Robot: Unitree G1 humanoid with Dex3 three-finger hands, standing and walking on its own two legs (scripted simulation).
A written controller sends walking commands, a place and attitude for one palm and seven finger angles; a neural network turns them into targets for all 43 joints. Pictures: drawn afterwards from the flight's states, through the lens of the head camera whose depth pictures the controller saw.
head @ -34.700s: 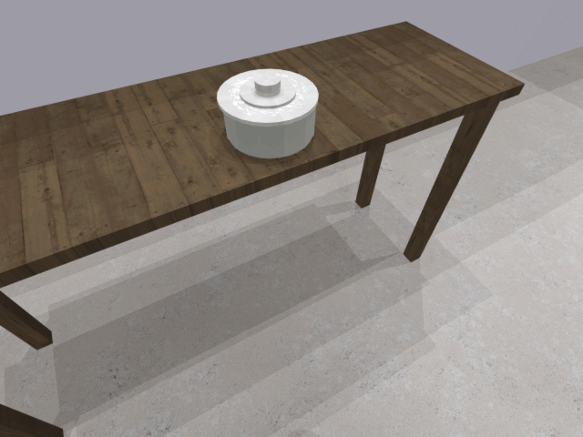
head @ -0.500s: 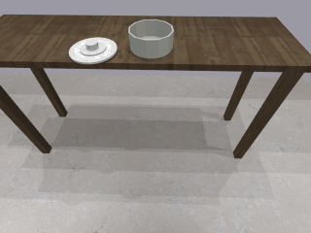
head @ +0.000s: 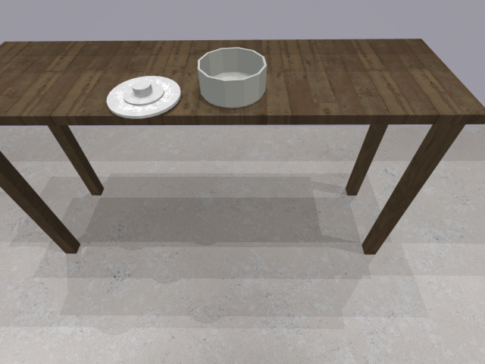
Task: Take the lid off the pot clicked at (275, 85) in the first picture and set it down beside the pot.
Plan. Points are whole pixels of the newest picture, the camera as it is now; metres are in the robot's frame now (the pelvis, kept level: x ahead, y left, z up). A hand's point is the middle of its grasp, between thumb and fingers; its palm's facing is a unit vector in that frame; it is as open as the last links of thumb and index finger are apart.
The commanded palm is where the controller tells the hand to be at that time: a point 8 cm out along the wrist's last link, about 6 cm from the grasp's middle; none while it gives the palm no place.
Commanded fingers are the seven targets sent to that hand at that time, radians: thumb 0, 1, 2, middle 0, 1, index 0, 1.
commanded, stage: stop stepping back and stand still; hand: left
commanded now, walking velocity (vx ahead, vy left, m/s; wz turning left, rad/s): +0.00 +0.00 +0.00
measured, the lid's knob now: (142, 87) +0.75 +0.30 +0.06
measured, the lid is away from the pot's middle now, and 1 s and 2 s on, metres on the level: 0.24 0.24 0.24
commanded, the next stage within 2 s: let the arm hang, fingers relaxed in 0.06 s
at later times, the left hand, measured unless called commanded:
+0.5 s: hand out of the picture +0.00 +0.17 -0.17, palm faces +0.00 -0.98 -0.20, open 7.4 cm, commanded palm none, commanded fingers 0.00 0.90 0.90 -0.20 -0.30 -0.20 -0.30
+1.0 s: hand out of the picture +0.00 +0.16 -0.17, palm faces +0.00 -0.98 -0.20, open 7.3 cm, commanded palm none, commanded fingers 0.00 0.90 0.90 -0.20 -0.30 -0.20 -0.30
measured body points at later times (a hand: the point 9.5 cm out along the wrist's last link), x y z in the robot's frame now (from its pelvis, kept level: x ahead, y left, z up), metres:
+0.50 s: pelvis +0.00 +0.00 +0.00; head +0.01 -0.01 +0.45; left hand +0.00 +0.22 -0.16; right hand -0.04 -0.22 -0.16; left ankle -0.02 +0.10 -0.74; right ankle -0.02 -0.10 -0.74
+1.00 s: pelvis +0.00 -0.01 +0.00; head +0.02 -0.01 +0.45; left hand +0.00 +0.21 -0.16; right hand -0.02 -0.21 -0.16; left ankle -0.02 +0.10 -0.74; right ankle -0.02 -0.10 -0.74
